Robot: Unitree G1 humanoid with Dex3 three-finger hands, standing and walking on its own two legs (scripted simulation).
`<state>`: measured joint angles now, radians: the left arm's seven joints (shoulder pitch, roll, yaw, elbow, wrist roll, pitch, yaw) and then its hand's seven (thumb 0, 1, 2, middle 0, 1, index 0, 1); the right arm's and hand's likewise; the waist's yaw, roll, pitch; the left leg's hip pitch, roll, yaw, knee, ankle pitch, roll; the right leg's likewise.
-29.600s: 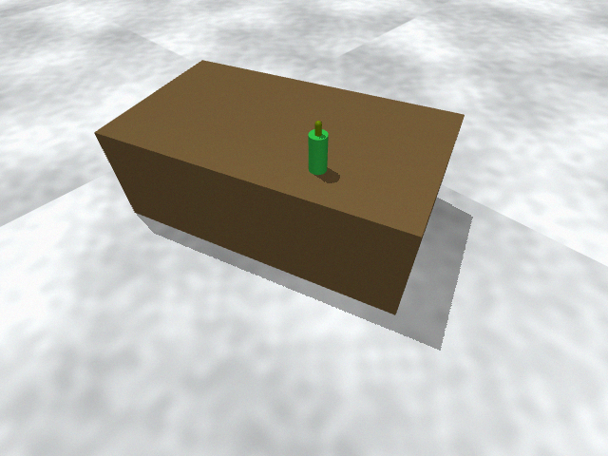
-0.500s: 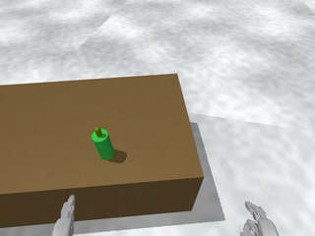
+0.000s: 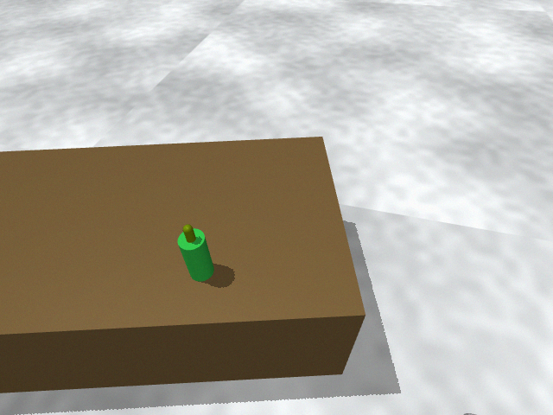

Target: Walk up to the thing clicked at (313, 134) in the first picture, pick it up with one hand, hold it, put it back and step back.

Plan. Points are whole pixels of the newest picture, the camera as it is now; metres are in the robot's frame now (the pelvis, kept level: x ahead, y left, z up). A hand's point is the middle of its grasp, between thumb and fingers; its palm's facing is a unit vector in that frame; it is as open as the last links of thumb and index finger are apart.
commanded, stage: stand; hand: left
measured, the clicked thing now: (195, 250) +0.53 +0.23 -0.19
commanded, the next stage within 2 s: none
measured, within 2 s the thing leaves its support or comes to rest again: neither
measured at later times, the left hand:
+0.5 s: hand out of the picture +0.04 +0.25 -0.12, palm faces +0.00 -0.93 -0.35, open 7.4 cm
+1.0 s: hand out of the picture +0.06 +0.25 -0.12, palm faces +0.00 -0.93 -0.36, open 7.4 cm
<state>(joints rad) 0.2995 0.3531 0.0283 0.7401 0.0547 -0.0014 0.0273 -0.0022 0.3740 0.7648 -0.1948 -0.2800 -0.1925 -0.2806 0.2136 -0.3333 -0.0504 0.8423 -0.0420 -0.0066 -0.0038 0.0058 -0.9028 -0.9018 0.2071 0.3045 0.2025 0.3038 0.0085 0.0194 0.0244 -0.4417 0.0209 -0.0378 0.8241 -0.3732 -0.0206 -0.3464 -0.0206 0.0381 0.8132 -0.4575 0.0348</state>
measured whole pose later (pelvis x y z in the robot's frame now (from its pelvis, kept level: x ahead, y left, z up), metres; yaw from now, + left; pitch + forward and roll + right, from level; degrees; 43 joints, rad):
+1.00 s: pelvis +0.01 +0.00 +0.04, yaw +1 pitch -4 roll +0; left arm 0.12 0.33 0.01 1.16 0.02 -0.01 0.01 0.00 0.90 0.90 -0.20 -0.30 -0.20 -0.30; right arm 0.12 -0.34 -0.01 1.14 -0.01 0.00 -0.01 0.00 -0.90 -0.90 0.21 0.30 0.20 0.30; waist 0.00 0.02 0.07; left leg -0.17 0.02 -0.04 0.40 -0.17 -0.03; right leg -0.06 -0.03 0.02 0.37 -0.24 0.04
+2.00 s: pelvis +0.02 +0.00 +0.04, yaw +1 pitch -3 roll +0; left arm 0.12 0.34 0.01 1.13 0.02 -0.01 0.01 0.00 0.90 0.90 -0.20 -0.30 -0.20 -0.30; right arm 0.11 -0.35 -0.01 1.14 -0.01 -0.01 0.00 0.00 -0.90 -0.90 0.21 0.30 0.20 0.30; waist 0.00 0.01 0.07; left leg -0.15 0.03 -0.04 0.37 -0.17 -0.03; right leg -0.05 -0.03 0.02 0.33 -0.24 0.04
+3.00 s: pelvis -0.12 +0.04 +0.02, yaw -1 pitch -2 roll +0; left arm 0.15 0.38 0.07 0.87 0.02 0.05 0.02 0.01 0.90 0.90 -0.20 -0.30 -0.20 -0.30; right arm 0.13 -0.35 -0.05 0.85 -0.01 0.03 -0.02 0.00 -0.90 -0.90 0.21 0.30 0.20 0.30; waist 0.00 -0.02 0.19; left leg -0.29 -0.03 0.06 0.65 -0.33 0.06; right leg -0.31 0.05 0.07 0.77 -0.43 0.00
